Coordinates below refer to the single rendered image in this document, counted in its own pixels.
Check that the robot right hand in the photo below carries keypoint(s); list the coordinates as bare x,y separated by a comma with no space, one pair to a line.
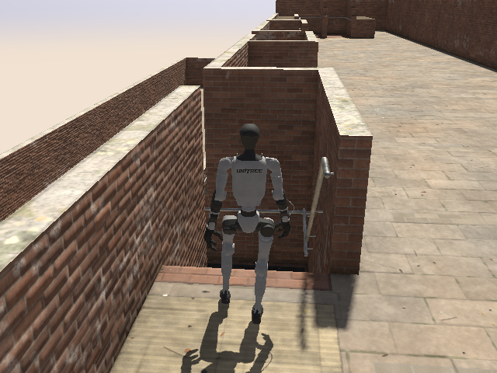
285,226

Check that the robot right foot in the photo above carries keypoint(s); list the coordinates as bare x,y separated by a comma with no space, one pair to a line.
256,317

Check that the right robot upper arm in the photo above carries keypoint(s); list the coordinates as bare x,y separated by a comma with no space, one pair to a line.
276,177

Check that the robot left foot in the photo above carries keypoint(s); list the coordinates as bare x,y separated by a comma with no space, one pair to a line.
225,298

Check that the robot left forearm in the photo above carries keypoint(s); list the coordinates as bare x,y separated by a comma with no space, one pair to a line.
215,207

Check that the robot left hand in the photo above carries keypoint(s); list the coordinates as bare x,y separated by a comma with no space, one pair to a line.
209,240

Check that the left robot upper arm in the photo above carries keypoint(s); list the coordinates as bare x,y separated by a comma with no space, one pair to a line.
222,176

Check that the robot foot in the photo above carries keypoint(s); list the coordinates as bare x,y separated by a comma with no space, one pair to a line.
225,298
256,317

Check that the robot right forearm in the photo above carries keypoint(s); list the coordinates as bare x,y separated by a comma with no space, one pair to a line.
283,208

